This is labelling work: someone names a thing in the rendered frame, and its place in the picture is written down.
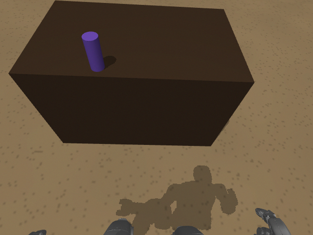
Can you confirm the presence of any right robot hand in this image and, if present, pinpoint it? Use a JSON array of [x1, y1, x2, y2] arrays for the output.
[[254, 208, 291, 235]]

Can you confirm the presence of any can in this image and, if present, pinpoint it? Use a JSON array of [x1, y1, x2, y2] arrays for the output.
[[82, 31, 105, 72]]

